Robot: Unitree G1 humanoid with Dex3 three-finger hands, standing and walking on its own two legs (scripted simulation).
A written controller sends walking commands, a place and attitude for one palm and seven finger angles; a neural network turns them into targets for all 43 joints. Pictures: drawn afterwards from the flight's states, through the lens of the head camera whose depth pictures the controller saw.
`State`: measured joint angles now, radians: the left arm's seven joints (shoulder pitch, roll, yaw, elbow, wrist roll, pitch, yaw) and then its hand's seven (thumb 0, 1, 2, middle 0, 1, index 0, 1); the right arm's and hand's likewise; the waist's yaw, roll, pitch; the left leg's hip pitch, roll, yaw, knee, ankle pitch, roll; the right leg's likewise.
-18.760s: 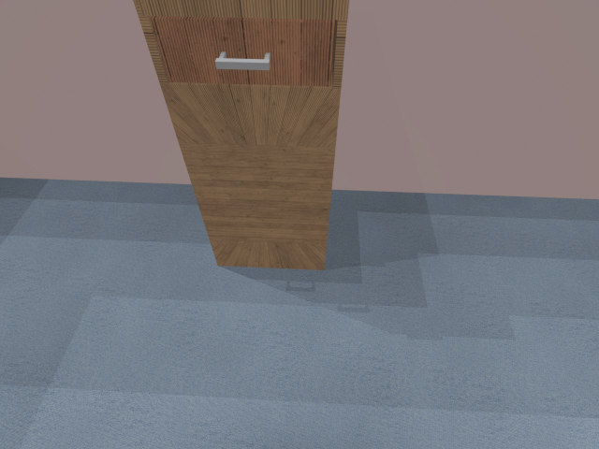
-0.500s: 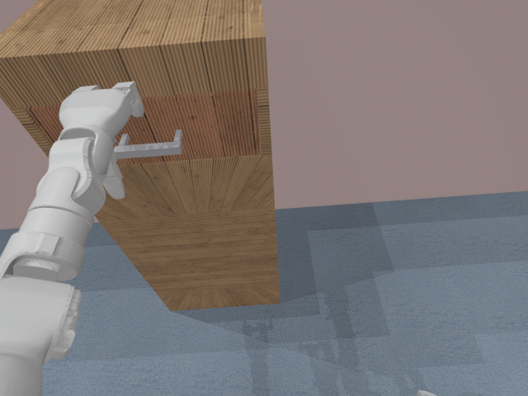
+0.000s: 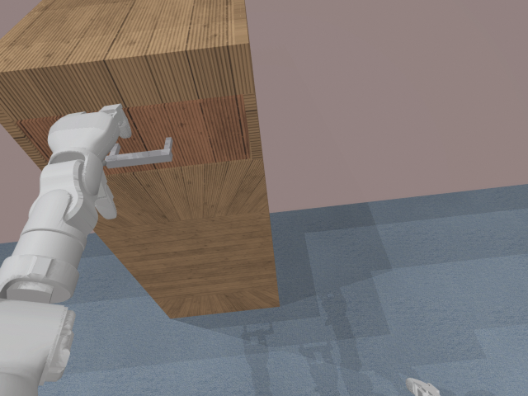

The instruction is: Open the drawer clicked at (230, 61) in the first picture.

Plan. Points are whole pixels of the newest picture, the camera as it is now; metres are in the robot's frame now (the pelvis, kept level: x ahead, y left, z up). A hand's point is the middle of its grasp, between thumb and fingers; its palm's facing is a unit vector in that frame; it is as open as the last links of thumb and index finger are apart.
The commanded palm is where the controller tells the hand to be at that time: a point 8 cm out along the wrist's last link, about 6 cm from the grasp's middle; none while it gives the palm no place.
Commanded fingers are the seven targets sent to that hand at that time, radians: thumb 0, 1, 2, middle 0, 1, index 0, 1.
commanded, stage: re-aim the fingers above the handle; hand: left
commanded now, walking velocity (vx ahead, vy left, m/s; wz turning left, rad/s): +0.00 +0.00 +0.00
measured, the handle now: (140, 152) +0.50 +0.25 +0.10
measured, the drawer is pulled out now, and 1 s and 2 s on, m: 0.00 0.00 0.00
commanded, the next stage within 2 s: lower the fingers behind the handle in 0.82 s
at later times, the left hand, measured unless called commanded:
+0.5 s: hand (95, 155) +0.43 +0.27 +0.16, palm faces -0.02 +0.04 -1.00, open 13.9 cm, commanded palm +0.40 +0.25 +0.22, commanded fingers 0.00 -0.50 0.30 -0.30 -1.20 -0.30 -1.20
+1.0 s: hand (85, 160) +0.42 +0.29 +0.16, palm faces -0.07 +0.05 -1.00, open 13.9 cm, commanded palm +0.40 +0.26 +0.21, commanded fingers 0.00 -0.50 0.30 -0.30 -1.20 -0.30 -1.20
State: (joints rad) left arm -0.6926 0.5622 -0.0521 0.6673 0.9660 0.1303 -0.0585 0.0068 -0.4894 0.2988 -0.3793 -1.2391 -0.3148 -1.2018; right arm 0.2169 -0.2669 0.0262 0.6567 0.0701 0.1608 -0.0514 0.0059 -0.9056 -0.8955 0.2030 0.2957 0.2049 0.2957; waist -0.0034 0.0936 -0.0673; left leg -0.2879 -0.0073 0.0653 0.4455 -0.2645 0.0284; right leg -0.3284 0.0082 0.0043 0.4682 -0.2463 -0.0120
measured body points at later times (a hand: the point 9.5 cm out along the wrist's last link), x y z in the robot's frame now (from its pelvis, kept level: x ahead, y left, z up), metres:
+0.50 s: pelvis +0.00 +0.00 +0.00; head +0.02 -0.04 +0.45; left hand +0.42 +0.27 +0.22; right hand +0.12 -0.24 -0.14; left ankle -0.03 +0.10 -0.74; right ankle -0.01 -0.11 -0.74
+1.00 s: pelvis +0.00 +0.01 +0.00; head +0.02 -0.03 +0.45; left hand +0.42 +0.28 +0.22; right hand +0.13 -0.24 -0.13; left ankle -0.03 +0.10 -0.74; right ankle -0.01 -0.11 -0.74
